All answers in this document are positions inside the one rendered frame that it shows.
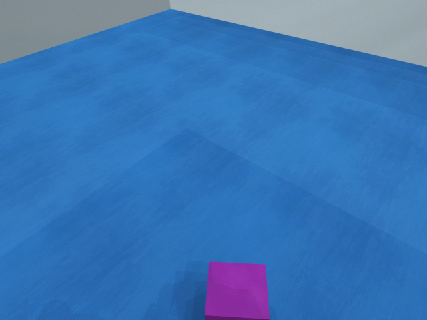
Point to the carton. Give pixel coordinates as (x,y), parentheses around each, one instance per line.
(236,291)

